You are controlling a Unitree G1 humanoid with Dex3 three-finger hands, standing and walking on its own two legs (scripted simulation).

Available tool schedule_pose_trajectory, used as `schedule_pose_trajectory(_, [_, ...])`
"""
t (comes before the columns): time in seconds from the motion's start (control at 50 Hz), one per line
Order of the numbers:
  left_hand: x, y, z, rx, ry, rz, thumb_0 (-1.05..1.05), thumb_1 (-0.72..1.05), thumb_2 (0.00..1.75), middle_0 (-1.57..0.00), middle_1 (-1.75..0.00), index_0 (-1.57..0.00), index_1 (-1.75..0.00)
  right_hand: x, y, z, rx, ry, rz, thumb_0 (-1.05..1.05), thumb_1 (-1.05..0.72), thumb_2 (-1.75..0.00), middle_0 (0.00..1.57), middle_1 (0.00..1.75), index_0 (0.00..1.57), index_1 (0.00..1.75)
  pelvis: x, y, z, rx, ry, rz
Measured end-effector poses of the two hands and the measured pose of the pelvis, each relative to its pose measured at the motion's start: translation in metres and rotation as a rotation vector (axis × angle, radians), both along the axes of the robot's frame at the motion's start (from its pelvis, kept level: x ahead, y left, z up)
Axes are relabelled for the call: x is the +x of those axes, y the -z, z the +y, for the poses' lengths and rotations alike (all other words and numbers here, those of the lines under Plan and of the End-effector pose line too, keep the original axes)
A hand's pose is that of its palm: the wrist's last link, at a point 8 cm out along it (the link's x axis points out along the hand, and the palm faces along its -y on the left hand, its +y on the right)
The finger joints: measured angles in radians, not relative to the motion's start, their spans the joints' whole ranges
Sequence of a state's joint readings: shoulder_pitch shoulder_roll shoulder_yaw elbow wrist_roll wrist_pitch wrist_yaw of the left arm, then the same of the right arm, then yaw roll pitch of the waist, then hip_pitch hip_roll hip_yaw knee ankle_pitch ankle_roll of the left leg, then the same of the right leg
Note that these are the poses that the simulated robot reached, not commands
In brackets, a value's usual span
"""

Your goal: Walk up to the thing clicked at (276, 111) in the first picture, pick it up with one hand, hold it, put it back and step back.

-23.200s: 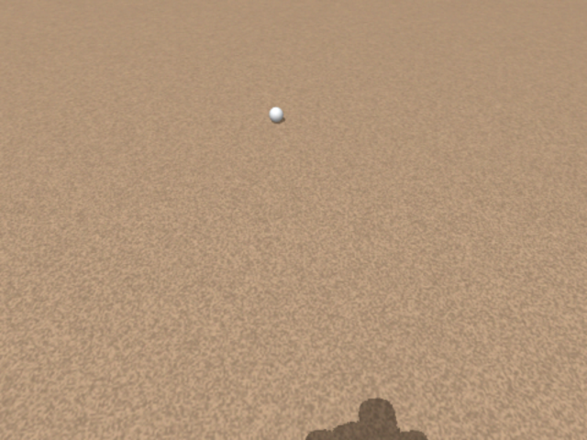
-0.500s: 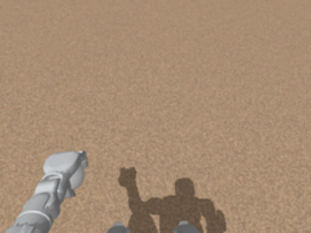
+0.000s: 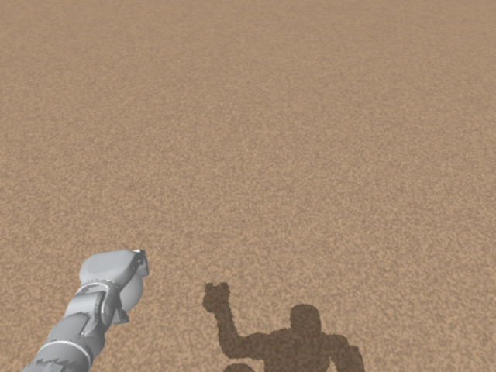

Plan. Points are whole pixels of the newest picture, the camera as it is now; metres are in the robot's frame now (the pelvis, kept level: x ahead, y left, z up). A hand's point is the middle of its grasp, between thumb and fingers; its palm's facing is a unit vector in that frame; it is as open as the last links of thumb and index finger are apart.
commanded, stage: hold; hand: left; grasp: from above
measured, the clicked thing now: (117, 289) +0.32 +0.23 -0.09
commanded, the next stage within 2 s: crouch in 1.76 s
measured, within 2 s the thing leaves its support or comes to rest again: neither
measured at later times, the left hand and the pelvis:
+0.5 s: hand (114, 282) +0.31 +0.22 -0.04, palm faces -0.45 -0.07 -0.89, open 10.2 cm; pelvis +0.01 +0.00 +0.02, yaw -1 degrees
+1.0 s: hand (114, 292) +0.29 +0.21 -0.02, palm faces -0.45 -0.07 -0.89, open 10.2 cm; pelvis +0.00 -0.01 +0.02, yaw -1 degrees
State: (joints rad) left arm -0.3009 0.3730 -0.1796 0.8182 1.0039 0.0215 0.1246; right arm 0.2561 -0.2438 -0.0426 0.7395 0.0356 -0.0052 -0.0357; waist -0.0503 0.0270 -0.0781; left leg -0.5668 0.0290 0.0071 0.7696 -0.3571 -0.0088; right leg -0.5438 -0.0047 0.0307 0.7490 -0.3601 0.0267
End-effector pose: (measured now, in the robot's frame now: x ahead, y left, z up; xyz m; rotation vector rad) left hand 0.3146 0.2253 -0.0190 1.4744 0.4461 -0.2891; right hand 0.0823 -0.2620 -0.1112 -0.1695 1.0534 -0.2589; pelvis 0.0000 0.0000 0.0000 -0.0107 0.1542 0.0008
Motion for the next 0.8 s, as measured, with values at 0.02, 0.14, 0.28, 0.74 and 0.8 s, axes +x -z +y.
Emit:
schedule_pose_trajectory(0.02, [0.001, -0.002, 0.0, 0.0, 0.002, 0.0, 0.0, -0.14, 0.72, -0.49, -0.78, -0.64, -0.83, 0.002, -0.001, 0.0, 0.0, 0.0, -0.002, 0.0, -0.91, -0.9, 0.2, 0.3, 0.2, 0.3, 0.001, -0.001, 0.0, 0.0, 0.0, -0.003])
schedule_pose_trajectory(0.14, [0.006, -0.014, 0.0, 0.001, 0.008, -0.009, 0.0, -0.14, 0.73, -0.49, -0.78, -0.64, -0.83, 0.011, -0.008, -0.001, 0.001, 0.0, -0.018, 0.0, -0.91, -0.9, 0.2, 0.3, 0.2, 0.3, 0.005, -0.007, 0.001, 0.002, 0.004, -0.019])
schedule_pose_trajectory(0.28, [0.008, -0.023, 0.001, 0.001, 0.019, -0.001, 0.0, -0.14, 0.73, -0.49, -0.78, -0.64, -0.83, 0.019, -0.014, 0.0, 0.009, 0.001, -0.037, 0.0, -0.91, -0.9, 0.2, 0.3, 0.2, 0.3, 0.009, -0.011, 0.002, 0.004, 0.01, -0.035])
schedule_pose_trajectory(0.74, [-0.008, -0.047, -0.009, -0.003, 0.039, -0.006, 0.0, -0.14, 0.73, -0.49, -0.78, -0.64, -0.83, 0.03, -0.023, -0.002, 0.034, -0.018, -0.08, 0.0, -0.91, -0.9, 0.2, 0.3, 0.2, 0.3, 0.004, -0.02, -0.005, 0.012, 0.013, -0.091])
schedule_pose_trajectory(0.8, [-0.011, -0.05, -0.01, -0.004, 0.04, -0.007, 0.0, -0.14, 0.73, -0.49, -0.78, -0.64, -0.83, 0.031, -0.024, -0.003, 0.034, -0.021, -0.088, 0.0, -0.91, -0.9, 0.2, 0.3, 0.2, 0.3, 0.002, -0.02, -0.006, 0.013, 0.012, -0.098])
